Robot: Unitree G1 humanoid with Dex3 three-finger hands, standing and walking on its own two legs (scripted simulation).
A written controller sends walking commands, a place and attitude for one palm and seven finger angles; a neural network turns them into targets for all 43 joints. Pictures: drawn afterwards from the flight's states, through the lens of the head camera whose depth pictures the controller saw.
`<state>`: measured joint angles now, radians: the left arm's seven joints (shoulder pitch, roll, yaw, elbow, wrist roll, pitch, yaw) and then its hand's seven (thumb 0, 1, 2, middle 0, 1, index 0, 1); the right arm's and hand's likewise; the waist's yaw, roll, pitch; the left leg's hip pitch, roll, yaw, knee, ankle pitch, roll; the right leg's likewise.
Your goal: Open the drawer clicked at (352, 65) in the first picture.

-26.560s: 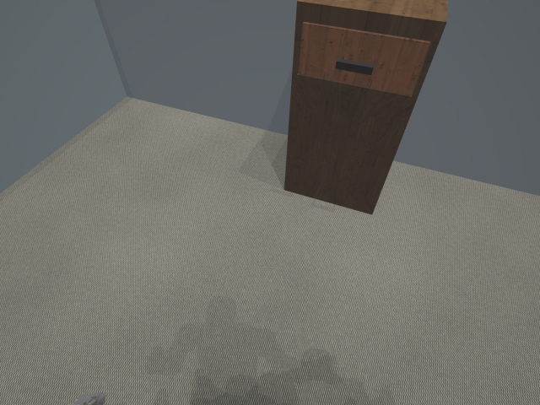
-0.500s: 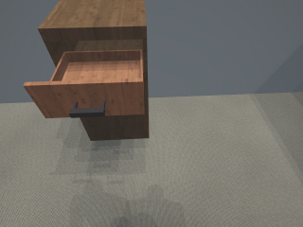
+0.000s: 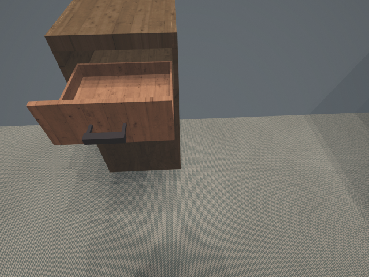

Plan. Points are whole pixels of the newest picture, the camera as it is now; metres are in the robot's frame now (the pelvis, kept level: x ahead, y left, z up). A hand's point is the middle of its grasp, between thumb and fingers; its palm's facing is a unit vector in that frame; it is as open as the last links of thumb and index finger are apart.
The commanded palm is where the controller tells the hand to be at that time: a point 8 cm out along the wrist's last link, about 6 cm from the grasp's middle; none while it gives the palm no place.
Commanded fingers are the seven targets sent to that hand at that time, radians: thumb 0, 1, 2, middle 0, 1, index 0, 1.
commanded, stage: stand and wait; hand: left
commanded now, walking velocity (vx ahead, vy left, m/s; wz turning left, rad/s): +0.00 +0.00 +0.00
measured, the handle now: (106, 132) +0.51 +0.28 -0.04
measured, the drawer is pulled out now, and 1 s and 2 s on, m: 0.30 0.30 0.30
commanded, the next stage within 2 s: none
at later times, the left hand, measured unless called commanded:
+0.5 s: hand out of the picture +0.03 +0.20 -0.17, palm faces +0.03 -0.97 -0.26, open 7.4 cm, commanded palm none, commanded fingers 0.00 0.90 0.90 -0.20 -0.30 -0.20 -0.30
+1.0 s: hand out of the picture +0.06 +0.22 -0.17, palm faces +0.02 -0.96 -0.28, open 7.4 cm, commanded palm none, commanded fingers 0.00 0.90 0.90 -0.20 -0.30 -0.20 -0.30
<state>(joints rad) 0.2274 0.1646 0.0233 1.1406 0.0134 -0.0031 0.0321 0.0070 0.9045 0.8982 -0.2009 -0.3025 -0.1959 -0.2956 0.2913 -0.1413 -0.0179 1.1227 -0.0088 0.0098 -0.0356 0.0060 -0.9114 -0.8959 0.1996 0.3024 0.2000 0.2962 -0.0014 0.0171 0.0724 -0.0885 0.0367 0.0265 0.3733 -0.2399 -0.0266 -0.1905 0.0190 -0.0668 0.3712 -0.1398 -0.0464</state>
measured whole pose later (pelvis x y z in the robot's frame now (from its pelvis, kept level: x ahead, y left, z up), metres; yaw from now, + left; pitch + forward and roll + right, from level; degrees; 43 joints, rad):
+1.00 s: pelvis +0.01 +0.00 +0.00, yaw +0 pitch -2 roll +0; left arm 0.16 0.24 0.03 1.14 0.01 -0.01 0.02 0.01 0.90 0.90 -0.20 -0.30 -0.20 -0.30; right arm 0.21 -0.22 -0.02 1.13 -0.01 0.01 -0.03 0.01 -0.91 -0.90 0.20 0.30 0.20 0.30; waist 0.00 0.02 0.08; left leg -0.05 0.04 0.03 0.32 -0.23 -0.03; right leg -0.16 0.02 -0.07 0.33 -0.13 -0.04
